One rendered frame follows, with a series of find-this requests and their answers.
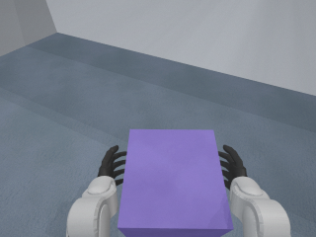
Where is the left robot forearm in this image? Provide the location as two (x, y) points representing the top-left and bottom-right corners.
(66, 176), (119, 237)

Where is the robot right hand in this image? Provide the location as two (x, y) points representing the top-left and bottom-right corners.
(217, 144), (248, 191)

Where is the robot left hand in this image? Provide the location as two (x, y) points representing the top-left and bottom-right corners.
(97, 145), (127, 186)

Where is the right robot forearm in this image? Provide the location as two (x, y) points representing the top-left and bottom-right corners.
(229, 176), (291, 237)

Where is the carton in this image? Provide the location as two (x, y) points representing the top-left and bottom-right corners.
(118, 129), (234, 237)

